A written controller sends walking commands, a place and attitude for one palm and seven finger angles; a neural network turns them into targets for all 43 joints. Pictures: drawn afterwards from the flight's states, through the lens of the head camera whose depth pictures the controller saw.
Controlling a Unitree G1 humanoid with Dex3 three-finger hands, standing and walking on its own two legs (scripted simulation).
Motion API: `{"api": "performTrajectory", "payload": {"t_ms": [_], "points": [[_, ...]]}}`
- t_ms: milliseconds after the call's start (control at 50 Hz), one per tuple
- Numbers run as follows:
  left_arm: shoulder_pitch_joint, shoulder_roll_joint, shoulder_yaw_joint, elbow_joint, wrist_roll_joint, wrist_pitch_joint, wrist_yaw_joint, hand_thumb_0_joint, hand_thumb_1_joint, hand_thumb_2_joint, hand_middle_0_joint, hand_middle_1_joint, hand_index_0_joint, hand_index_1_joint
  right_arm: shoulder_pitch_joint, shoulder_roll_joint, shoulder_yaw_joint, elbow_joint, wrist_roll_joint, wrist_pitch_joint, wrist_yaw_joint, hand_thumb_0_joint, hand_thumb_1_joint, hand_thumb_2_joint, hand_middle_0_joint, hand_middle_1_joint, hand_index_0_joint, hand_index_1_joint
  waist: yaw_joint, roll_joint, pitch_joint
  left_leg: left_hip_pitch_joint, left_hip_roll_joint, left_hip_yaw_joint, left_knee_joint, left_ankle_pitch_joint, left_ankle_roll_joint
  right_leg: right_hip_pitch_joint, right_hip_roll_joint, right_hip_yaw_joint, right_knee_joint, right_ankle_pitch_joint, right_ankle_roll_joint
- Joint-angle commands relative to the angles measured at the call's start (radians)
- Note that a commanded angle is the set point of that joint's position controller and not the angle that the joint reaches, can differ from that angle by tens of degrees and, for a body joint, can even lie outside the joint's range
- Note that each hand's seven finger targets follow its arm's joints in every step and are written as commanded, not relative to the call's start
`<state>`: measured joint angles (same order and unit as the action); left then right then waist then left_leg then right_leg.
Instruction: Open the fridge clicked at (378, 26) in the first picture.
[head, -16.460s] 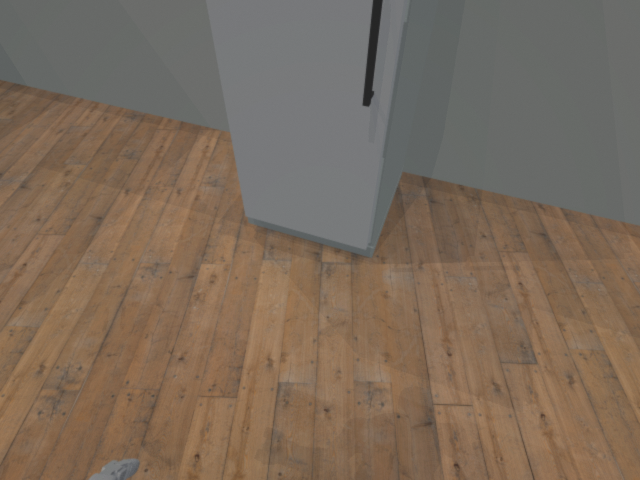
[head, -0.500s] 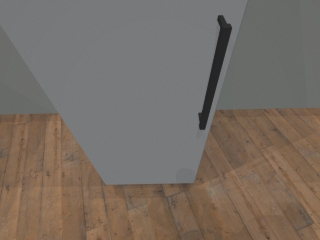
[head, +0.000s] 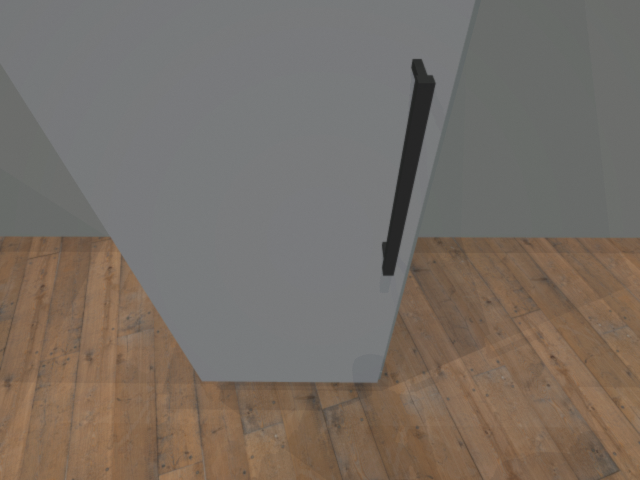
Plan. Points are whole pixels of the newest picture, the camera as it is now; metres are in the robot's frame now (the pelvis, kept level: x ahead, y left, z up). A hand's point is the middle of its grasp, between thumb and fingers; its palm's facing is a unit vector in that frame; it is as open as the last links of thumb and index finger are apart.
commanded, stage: come to a stop and stand still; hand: right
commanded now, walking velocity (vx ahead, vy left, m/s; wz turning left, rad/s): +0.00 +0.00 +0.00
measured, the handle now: (400, 187) +0.47 -0.09 +0.12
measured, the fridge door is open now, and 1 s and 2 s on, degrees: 0 0 0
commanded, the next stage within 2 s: look again from close up in 0.86 s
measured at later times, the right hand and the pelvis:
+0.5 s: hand out of the picture +0.03 -0.15 -0.17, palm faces +0.01 +0.97 -0.23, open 7.3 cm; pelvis +0.01 +0.03 +0.00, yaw +0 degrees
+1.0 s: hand out of the picture +0.02 -0.11 -0.17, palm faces +0.03 +0.98 -0.20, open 7.3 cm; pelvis +0.02 +0.06 +0.00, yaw +0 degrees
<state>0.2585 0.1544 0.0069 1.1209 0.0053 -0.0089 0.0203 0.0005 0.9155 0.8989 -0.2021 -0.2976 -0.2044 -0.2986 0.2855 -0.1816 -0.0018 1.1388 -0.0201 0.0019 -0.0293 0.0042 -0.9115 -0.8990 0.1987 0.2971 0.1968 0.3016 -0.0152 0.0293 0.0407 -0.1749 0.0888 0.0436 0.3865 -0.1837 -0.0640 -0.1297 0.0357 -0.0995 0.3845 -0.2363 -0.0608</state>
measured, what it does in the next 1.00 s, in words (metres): shifts its weight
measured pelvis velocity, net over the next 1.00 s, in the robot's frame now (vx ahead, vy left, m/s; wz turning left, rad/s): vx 0.02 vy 0.06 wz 0.00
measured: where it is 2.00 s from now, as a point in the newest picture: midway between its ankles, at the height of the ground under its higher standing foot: outside the picture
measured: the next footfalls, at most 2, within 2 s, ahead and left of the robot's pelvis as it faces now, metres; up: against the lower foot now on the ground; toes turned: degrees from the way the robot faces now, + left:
none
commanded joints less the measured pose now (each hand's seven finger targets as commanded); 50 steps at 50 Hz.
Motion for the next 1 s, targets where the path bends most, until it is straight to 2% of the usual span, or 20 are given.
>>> {"api": "performTrajectory", "payload": {"t_ms": [0,20,40,60,100,140,180,240,280,560,660,800,980], "points": [[0.058,0.124,0.004,-0.114,0.008,-0.026,-0.005,0.0,0.9,0.9,-0.2,-0.3,-0.2,-0.3,0.066,-0.111,0.002,-0.057,0.001,-0.022,-0.037,0.0,-0.9,-0.9,0.2,0.3,0.2,0.3,0.013,-0.141,-0.012,-0.001,0.034,-0.04,0.072,-0.073,0.082,-0.136,-0.142,0.137,-0.017,0.117,0.064],[0.021,0.115,0.004,-0.115,0.017,-0.033,-0.009,0.0,0.9,0.9,-0.2,-0.3,-0.2,-0.3,0.065,-0.107,0.0,-0.059,-0.001,-0.031,-0.025,0.0,-0.9,-0.9,0.2,0.3,0.2,0.3,-0.007,-0.205,0.001,-0.02,0.033,-0.039,0.078,-0.028,0.088,-0.142,-0.128,0.134,-0.026,0.106,0.057],[0.047,0.128,0.006,-0.132,0.014,-0.034,-0.006,0.0,0.9,0.9,-0.2,-0.3,-0.2,-0.3,0.072,-0.113,-0.001,-0.061,-0.001,-0.028,-0.017,0.0,-0.9,-0.9,0.2,0.3,0.2,0.3,0.006,-0.186,-0.023,-0.014,0.012,-0.024,0.098,-0.086,0.086,-0.152,-0.148,0.163,-0.056,0.023,0.047],[0.047,0.134,0.009,-0.141,0.013,-0.033,-0.004,0.0,0.9,0.9,-0.2,-0.3,-0.2,-0.3,0.071,-0.096,0.001,-0.064,-0.003,-0.023,-0.013,0.0,-0.9,-0.9,0.2,0.3,0.2,0.3,0.003,-0.188,-0.014,-0.029,-0.002,-0.01,0.112,-0.092,0.085,-0.158,-0.159,0.183,-0.082,-0.025,0.035],[0.056,0.133,0.009,-0.147,0.009,-0.033,0.001,0.0,0.9,0.9,-0.2,-0.3,-0.2,-0.3,0.062,-0.076,0.007,-0.066,-0.001,-0.025,-0.009,0.0,-0.9,-0.9,0.2,0.3,0.2,0.3,0.005,-0.101,-0.006,-0.037,-0.001,-0.011,0.099,-0.046,0.084,-0.142,-0.163,0.181,-0.069,0.033,0.016],[0.077,0.125,0.006,-0.143,0.008,-0.037,0.003,0.0,0.9,0.9,-0.2,-0.3,-0.2,-0.3,0.047,-0.075,0.007,-0.068,0.002,-0.033,-0.006,0.0,-0.9,-0.9,0.2,0.3,0.2,0.3,0.011,-0.008,-0.008,-0.037,0.012,-0.029,0.082,0.0,0.085,-0.115,-0.151,0.156,-0.034,0.123,0.012],[0.088,0.131,0.007,-0.134,0.007,-0.037,0.003,0.0,0.9,0.9,-0.2,-0.3,-0.2,-0.3,0.042,-0.076,0.007,-0.071,0.005,-0.033,-0.008,0.0,-0.9,-0.9,0.2,0.3,0.2,0.3,0.016,0.022,0.009,-0.054,0.02,-0.04,0.07,0.009,0.084,-0.093,-0.146,0.147,-0.03,0.129,0.014],[0.084,0.128,0.004,-0.12,0.008,-0.036,0.003,0.0,0.9,0.9,-0.2,-0.3,-0.2,-0.3,0.037,-0.084,0.002,-0.076,0.005,-0.032,-0.008,0.0,-0.9,-0.9,0.2,0.3,0.2,0.3,0.014,-0.007,0.041,-0.057,0.021,-0.049,0.062,0.014,0.084,-0.105,-0.138,0.135,-0.041,0.114,0.016],[0.085,0.126,0.002,-0.114,0.008,-0.034,0.002,0.0,0.9,0.9,-0.2,-0.3,-0.2,-0.3,0.037,-0.089,0.0,-0.076,0.006,-0.031,-0.008,0.0,-0.9,-0.9,0.2,0.3,0.2,0.3,0.014,0.0,0.048,-0.058,0.024,-0.055,0.052,0.014,0.084,-0.103,-0.136,0.126,-0.047,0.092,0.018],[0.072,0.102,-0.001,-0.065,0.009,-0.03,0.006,0.0,0.9,0.9,-0.2,-0.3,-0.2,-0.3,0.021,-0.105,-0.01,-0.076,0.008,-0.038,-0.007,0.0,-0.9,-0.9,0.2,0.3,0.2,0.3,0.011,-0.011,-0.012,0.006,0.042,-0.073,0.028,0.185,0.101,-0.048,-0.137,0.086,-0.023,0.153,0.038],[0.069,0.098,-0.001,-0.052,0.008,-0.026,0.008,0.0,0.9,0.9,-0.2,-0.3,-0.2,-0.3,0.017,-0.106,-0.012,-0.072,0.009,-0.038,-0.007,0.0,-0.9,-0.9,0.2,0.3,0.2,0.3,0.011,-0.023,-0.019,0.016,0.042,-0.075,0.018,0.205,0.103,-0.037,-0.14,0.08,-0.017,0.153,0.046],[0.066,0.088,-0.001,-0.037,0.008,-0.018,0.009,0.0,0.9,0.9,-0.2,-0.3,-0.2,-0.3,0.017,-0.097,-0.01,-0.061,0.009,-0.035,-0.007,0.0,-0.9,-0.9,0.2,0.3,0.2,0.3,0.012,-0.014,0.015,-0.005,0.039,-0.079,-0.013,0.145,0.105,-0.039,-0.14,0.075,-0.027,0.109,0.051],[0.07,0.085,-0.002,-0.024,0.008,-0.019,0.01,0.0,0.9,0.9,-0.2,-0.3,-0.2,-0.3,0.022,-0.094,-0.012,-0.055,0.009,-0.035,-0.006,0.0,-0.9,-0.9,0.2,0.3,0.2,0.3,0.01,-0.023,0.01,0.006,0.035,-0.076,-0.019,0.15,0.106,-0.033,-0.145,0.075,-0.033,0.121,0.055]]}}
